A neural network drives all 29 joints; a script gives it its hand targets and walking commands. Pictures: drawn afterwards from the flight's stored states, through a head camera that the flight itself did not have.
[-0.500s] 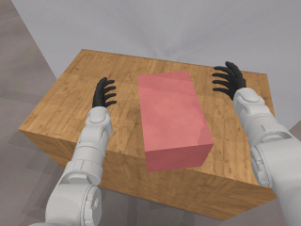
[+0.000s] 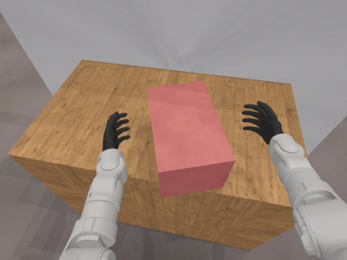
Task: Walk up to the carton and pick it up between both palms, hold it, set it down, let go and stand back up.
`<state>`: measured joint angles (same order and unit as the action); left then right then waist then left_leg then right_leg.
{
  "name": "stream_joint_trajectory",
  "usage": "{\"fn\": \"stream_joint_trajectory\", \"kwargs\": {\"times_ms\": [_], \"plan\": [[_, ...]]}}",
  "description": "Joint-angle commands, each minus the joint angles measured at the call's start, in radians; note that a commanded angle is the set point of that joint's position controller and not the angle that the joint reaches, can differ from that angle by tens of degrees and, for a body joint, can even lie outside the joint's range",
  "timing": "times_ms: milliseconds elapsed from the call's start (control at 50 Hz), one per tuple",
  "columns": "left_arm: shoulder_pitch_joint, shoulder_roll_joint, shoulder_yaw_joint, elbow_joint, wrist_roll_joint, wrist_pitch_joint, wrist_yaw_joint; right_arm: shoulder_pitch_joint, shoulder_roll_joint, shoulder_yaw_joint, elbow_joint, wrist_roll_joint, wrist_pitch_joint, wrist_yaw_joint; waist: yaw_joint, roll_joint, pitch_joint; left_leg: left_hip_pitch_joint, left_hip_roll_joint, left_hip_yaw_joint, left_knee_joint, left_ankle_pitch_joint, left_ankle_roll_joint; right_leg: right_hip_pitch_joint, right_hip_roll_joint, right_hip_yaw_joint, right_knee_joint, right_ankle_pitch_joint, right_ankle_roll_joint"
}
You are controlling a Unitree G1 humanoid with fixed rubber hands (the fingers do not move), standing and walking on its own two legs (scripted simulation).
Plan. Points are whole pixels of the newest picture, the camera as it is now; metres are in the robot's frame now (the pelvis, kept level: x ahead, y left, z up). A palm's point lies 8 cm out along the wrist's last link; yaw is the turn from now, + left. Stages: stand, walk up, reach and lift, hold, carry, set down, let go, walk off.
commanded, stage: set down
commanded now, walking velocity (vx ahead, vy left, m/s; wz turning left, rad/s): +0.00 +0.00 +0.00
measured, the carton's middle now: (183, 136) +0.45 +0.03 -0.04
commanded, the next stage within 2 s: none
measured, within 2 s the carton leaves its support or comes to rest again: neither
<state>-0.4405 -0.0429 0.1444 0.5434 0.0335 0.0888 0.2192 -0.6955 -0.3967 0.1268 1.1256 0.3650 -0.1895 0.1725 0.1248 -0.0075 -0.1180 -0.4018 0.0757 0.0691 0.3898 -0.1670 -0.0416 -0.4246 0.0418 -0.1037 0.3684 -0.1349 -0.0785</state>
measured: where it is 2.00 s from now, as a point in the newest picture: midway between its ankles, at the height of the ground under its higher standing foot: outside the picture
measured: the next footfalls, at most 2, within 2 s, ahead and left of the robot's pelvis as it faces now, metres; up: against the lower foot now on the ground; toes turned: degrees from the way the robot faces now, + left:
none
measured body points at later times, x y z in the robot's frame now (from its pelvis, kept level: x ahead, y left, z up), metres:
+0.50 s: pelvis +0.00 +0.01 +0.00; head +0.03 +0.01 +0.45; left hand +0.30 +0.18 +0.01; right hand +0.34 -0.22 +0.00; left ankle +0.00 +0.15 -0.74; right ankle +0.02 -0.07 -0.74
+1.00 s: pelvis +0.01 +0.01 +0.00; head +0.02 +0.02 +0.45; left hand +0.25 +0.17 -0.01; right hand +0.27 -0.24 -0.03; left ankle +0.00 +0.15 -0.74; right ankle +0.02 -0.07 -0.74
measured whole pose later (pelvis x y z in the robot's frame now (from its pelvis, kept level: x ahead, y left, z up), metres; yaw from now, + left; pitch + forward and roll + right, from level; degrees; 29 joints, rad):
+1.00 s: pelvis +0.01 +0.01 +0.00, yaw -1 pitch +3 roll +1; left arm 0.10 -0.08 0.00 0.36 0.06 -0.16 0.28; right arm -0.09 -0.40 0.17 0.97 0.46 -0.55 0.26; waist 0.05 -0.03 -0.04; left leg -0.27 0.07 0.09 0.47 -0.25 -0.03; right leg -0.32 0.03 -0.08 0.49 -0.23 -0.07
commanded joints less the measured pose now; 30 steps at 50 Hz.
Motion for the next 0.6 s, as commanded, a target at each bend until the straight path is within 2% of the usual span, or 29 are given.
{"fn": "stream_joint_trajectory", "kwargs": {"times_ms": [0,20,100,120,200,220,240,280,300,340,360,380,400,420,520,540,580], "plan": [[-0.189,0.035,-0.01,-0.212,0.03,-0.042,-0.005,-0.255,-0.163,-0.028,-0.152,0.015,-0.073,0.0,-0.021,-0.092,-0.371,0.038,-0.071,-0.03,-0.001,0.227,0.04,0.443,-0.019,0.167,0.014,0.262,0.056],[-0.18,0.036,-0.014,-0.236,0.032,-0.05,-0.006,-0.24,-0.167,-0.037,-0.156,0.015,-0.083,0.0,-0.033,-0.088,-0.36,0.031,-0.07,-0.034,-0.003,0.227,0.04,0.447,-0.022,0.168,0.017,0.277,0.06],[-0.143,0.023,-0.029,-0.275,0.037,-0.088,0.003,-0.183,-0.155,-0.036,-0.175,0.021,-0.13,0.011,-0.037,-0.056,-0.335,0.011,-0.069,-0.037,0.004,0.191,0.039,0.442,-0.039,0.185,0.022,0.223,0.06],[-0.128,0.02,-0.039,-0.272,0.034,-0.096,0.004,-0.172,-0.153,-0.035,-0.18,0.021,-0.137,0.013,-0.044,-0.064,-0.326,0.012,-0.07,-0.038,0.003,0.179,0.041,0.435,-0.039,0.185,0.021,0.212,0.058],[-0.075,-0.007,-0.096,-0.335,0.024,-0.118,0.021,-0.104,-0.177,-0.058,-0.184,0.025,-0.173,0.028,-0.072,-0.033,-0.352,0.123,-0.061,-0.049,0.021,0.22,0.035,0.341,-0.011,0.147,0.018,0.189,0.025],[-0.041,-0.019,-0.099,-0.331,0.029,-0.119,0.025,-0.082,-0.182,-0.051,-0.194,0.025,-0.183,0.033,-0.063,-0.031,-0.349,0.15,-0.06,-0.05,0.025,0.244,0.036,0.329,-0.003,0.141,0.015,0.194,0.018],[-0.013,-0.021,-0.104,-0.34,0.027,-0.125,0.027,-0.059,-0.192,-0.057,-0.205,0.024,-0.195,0.035,-0.073,-0.045,-0.35,0.164,-0.057,-0.052,0.032,0.248,0.04,0.316,0.0,0.137,0.018,0.186,0.016],[0.035,-0.03,-0.102,-0.341,0.03,-0.133,0.03,-0.021,-0.184,-0.043,-0.227,0.035,-0.215,0.042,-0.053,-0.054,-0.325,0.166,-0.059,-0.046,0.034,0.257,0.046,0.31,-0.001,0.142,0.016,0.183,0.014],[0.057,-0.034,-0.099,-0.307,0.032,-0.13,0.027,-0.004,-0.181,-0.04,-0.223,0.032,-0.219,0.042,-0.059,-0.071,-0.295,0.154,-0.061,-0.045,0.027,0.23,0.048,0.317,-0.006,0.15,0.01,0.163,0.014],[0.079,-0.023,-0.08,-0.293,0.032,-0.136,0.023,0.016,-0.169,-0.037,-0.248,0.023,-0.232,0.043,-0.045,-0.109,-0.259,0.097,-0.064,-0.037,0.019,0.175,0.058,0.345,-0.019,0.17,0.013,0.127,0.028],[0.076,-0.014,-0.077,-0.317,0.028,-0.146,0.027,0.02,-0.169,-0.039,-0.278,0.026,-0.241,0.044,-0.037,-0.117,-0.274,0.086,-0.065,-0.035,0.02,0.164,0.059,0.36,-0.022,0.176,0.019,0.117,0.031],[0.086,-0.016,-0.069,-0.296,0.036,-0.151,0.031,0.04,-0.168,-0.037,-0.261,0.026,-0.242,0.046,-0.031,-0.123,-0.237,0.065,-0.064,-0.035,0.015,0.139,0.062,0.36,-0.028,0.184,0.016,0.083,0.031],[0.074,-0.017,-0.075,-0.301,0.037,-0.154,0.035,0.041,-0.173,-0.051,-0.258,0.026,-0.241,0.049,-0.037,-0.113,-0.228,0.065,-0.062,-0.033,0.007,0.115,0.062,0.348,-0.028,0.185,0.011,0.044,0.028],[0.102,-0.027,-0.076,-0.305,0.035,-0.157,0.04,0.062,-0.167,-0.036,-0.273,0.03,-0.245,0.051,-0.027,-0.131,-0.232,0.072,-0.062,-0.033,0.017,0.132,0.062,0.354,-0.031,0.196,0.009,0.04,0.03],[0.161,-0.04,-0.095,-0.311,0.047,-0.169,0.048,0.146,-0.174,-0.027,-0.259,0.055,-0.264,0.059,-0.034,-0.099,-0.198,0.099,-0.063,-0.028,0.024,0.142,0.055,0.332,-0.026,0.19,0.02,0.09,0.014],[0.183,-0.046,-0.102,-0.329,0.053,-0.17,0.048,0.173,-0.188,-0.039,-0.253,0.059,-0.269,0.059,-0.047,-0.086,-0.203,0.125,-0.06,-0.033,0.019,0.151,0.052,0.336,-0.018,0.18,0.023,0.11,0.007],[0.218,-0.055,-0.106,-0.339,0.059,-0.181,0.049,0.211,-0.19,-0.037,-0.234,0.063,-0.287,0.064,-0.052,-0.082,-0.176,0.149,-0.059,-0.031,0.025,0.175,0.046,0.315,-0.01,0.17,0.025,0.134,-0.001]]}}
